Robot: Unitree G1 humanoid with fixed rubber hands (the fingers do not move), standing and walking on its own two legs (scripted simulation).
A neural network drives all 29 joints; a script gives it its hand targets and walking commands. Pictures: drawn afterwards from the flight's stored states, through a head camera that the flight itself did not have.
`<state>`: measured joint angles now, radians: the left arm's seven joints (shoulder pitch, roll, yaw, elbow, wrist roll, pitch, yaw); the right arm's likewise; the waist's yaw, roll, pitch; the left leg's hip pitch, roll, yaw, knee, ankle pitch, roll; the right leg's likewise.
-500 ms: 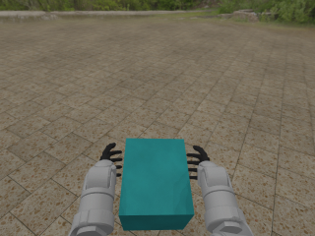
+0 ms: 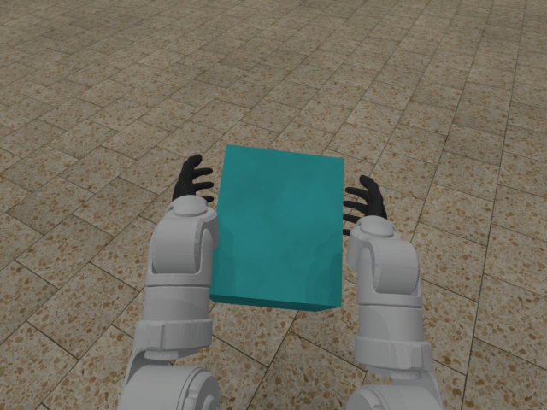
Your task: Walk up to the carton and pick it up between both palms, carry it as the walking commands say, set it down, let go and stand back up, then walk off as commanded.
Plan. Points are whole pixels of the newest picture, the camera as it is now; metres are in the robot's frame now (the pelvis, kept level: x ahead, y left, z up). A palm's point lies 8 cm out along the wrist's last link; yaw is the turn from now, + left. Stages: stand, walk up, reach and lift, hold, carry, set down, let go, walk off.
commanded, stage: carry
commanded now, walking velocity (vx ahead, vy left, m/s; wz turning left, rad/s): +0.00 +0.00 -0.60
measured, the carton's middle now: (274, 235) +0.39 -0.01 +0.03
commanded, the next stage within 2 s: none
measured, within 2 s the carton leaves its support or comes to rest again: neither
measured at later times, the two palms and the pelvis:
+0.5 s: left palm (222, 190) +0.39 +0.06 +0.14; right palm (403, 222) +0.33 -0.17 +0.13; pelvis +0.00 +0.02 +0.00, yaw -11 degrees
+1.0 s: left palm (318, 180) +0.40 -0.07 +0.15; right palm (503, 267) +0.26 -0.27 +0.13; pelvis +0.01 +0.02 +0.00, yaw -30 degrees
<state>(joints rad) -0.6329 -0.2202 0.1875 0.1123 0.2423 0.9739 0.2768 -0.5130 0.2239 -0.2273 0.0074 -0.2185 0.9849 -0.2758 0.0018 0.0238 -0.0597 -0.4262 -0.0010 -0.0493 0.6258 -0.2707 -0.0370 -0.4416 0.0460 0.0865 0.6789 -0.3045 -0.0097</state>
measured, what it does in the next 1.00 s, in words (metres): lifts its left foot, turning right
